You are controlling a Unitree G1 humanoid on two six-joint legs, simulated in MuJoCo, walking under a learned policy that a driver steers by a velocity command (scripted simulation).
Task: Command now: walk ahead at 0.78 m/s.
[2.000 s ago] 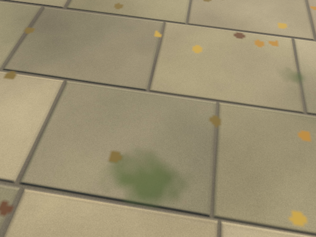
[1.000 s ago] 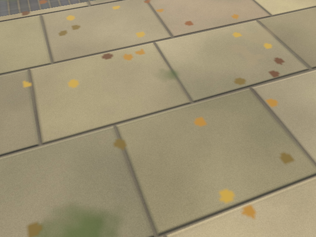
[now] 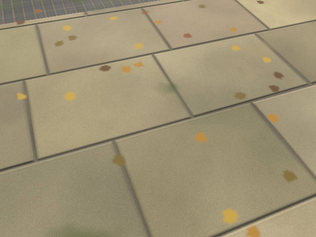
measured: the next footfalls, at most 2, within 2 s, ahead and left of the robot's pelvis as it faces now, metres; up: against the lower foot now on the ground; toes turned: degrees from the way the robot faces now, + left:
right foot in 0.38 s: +0.46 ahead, -0.08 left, +0.00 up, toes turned -3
left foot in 0.90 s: +0.49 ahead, +0.10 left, +0.00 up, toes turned +15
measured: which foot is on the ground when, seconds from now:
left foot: down 0.00-0.36, up 0.38-0.88, down 0.90-1.00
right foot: up 0.00-0.36, down 0.38-0.90, up 0.92-1.00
